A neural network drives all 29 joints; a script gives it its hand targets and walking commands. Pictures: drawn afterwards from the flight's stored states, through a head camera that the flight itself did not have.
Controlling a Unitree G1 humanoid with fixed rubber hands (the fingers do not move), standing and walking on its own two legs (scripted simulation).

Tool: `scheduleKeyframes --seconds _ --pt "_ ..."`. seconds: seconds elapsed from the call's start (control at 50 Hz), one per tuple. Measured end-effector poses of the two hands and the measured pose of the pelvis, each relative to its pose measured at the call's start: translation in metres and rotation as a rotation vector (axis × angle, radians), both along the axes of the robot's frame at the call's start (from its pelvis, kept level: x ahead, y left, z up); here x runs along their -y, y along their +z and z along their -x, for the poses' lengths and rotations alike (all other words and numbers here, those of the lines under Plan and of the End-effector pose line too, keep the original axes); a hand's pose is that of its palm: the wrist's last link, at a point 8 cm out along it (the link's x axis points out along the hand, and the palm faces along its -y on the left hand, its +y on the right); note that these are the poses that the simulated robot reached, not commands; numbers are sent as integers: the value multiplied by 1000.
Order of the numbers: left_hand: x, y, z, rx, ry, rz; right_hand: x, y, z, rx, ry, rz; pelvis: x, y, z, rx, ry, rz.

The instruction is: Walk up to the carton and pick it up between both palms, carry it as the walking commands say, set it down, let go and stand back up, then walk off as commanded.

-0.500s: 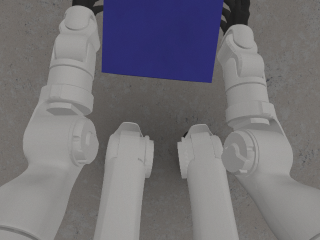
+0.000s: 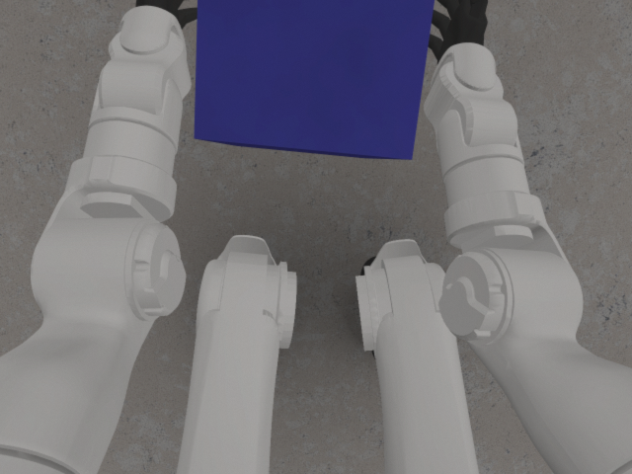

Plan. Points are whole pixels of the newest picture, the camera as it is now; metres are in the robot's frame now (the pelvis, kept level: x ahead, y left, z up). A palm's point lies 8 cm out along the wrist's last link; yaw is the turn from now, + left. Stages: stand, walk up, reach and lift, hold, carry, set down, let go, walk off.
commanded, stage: set down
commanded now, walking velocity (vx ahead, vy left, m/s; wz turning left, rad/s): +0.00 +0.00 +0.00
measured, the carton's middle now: (310, 60) +0.52 +0.03 -0.23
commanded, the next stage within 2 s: none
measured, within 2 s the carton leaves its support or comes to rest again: rests again in 0.70 s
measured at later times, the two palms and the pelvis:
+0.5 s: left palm (172, 25) +0.53 +0.17 -0.18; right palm (453, 53) +0.52 -0.12 -0.17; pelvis +0.00 +0.00 -0.01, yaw +0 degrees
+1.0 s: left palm (176, 32) +0.53 +0.17 -0.19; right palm (455, 53) +0.52 -0.12 -0.18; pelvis +0.00 +0.00 -0.02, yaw +0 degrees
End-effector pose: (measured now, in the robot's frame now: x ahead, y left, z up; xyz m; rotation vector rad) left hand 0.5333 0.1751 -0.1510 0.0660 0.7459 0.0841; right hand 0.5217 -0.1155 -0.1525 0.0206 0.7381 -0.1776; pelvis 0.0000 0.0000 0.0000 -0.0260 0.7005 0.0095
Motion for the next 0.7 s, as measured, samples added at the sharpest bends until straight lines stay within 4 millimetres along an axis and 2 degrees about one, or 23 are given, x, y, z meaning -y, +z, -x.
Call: scheduleKeyframes --seconds 0.42,0.7 --pt "1 -21 2 -25 -14 -3 2 -18 2 -16 14 5 -2 -7 -3 21 -1 2" --pt "3 -31 4 -41 -24 5 5 -23 0 -25 35 10 -2 -12 -3 36 -2 3"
